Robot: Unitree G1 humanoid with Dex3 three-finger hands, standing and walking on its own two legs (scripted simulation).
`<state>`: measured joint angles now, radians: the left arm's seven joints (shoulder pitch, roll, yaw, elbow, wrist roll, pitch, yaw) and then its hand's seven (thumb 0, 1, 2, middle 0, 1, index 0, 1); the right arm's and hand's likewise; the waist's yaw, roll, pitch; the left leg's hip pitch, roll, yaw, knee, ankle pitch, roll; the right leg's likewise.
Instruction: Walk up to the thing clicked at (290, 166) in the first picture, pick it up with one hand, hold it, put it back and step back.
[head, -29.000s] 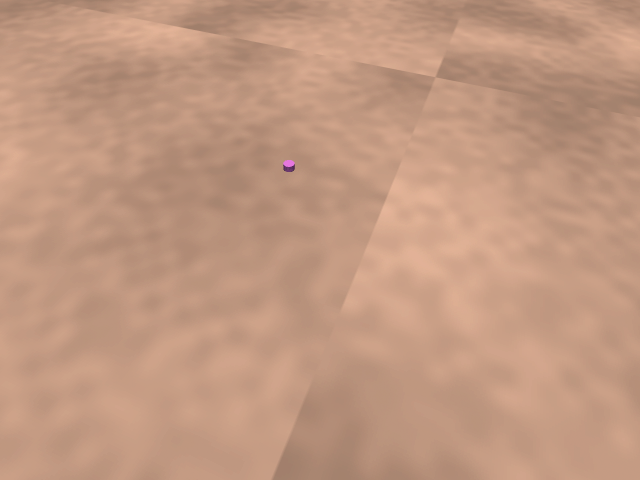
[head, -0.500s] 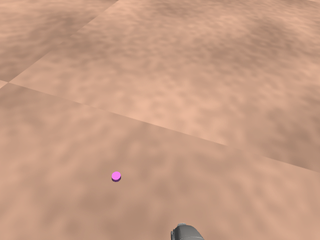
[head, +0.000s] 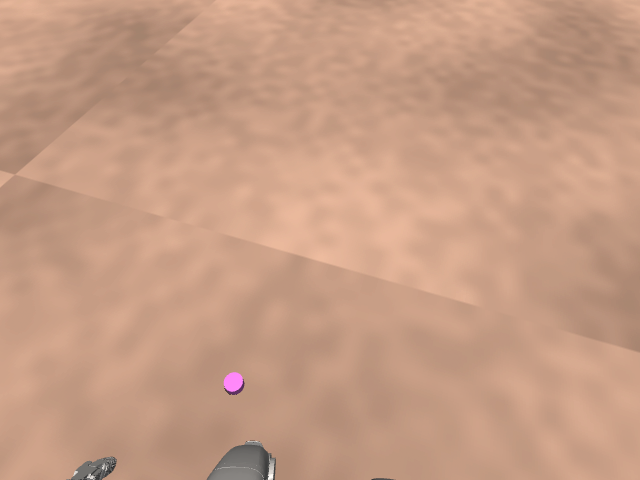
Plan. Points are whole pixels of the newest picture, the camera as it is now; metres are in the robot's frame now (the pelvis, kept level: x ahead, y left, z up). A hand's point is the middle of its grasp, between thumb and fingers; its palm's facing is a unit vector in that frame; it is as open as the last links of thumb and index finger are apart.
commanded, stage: walk up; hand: left
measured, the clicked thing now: (234, 383) +0.44 +0.26 -0.75
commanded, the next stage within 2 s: none
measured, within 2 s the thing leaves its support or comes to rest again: neither
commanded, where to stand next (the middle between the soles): +0.07 +0.01 m, yaw +2 degrees
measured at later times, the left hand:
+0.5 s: hand out of the picture +0.02 +0.26 -0.15, palm faces -0.02 -0.91 -0.41, open 7.4 cm
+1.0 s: hand out of the picture +0.08 +0.26 -0.15, palm faces -0.01 -0.94 -0.33, open 7.4 cm
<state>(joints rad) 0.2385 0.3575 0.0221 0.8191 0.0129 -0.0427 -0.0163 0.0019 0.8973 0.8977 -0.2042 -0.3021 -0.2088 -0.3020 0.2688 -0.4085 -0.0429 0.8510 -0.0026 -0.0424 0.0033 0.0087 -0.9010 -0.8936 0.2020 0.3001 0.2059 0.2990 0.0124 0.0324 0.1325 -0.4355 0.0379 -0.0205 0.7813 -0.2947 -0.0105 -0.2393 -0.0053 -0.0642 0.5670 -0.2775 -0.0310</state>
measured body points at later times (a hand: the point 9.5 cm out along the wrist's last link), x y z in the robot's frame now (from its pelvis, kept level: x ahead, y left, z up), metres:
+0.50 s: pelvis -0.01 -0.01 -0.01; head +0.00 -0.02 +0.44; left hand +0.02 +0.31 -0.13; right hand +0.11 -0.31 -0.13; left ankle +0.07 +0.13 -0.73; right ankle -0.03 -0.14 -0.73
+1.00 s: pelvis -0.01 +0.00 +0.01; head +0.00 +0.01 +0.46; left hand +0.08 +0.30 -0.12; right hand +0.06 -0.30 -0.12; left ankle +0.07 +0.13 -0.73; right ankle -0.03 -0.14 -0.73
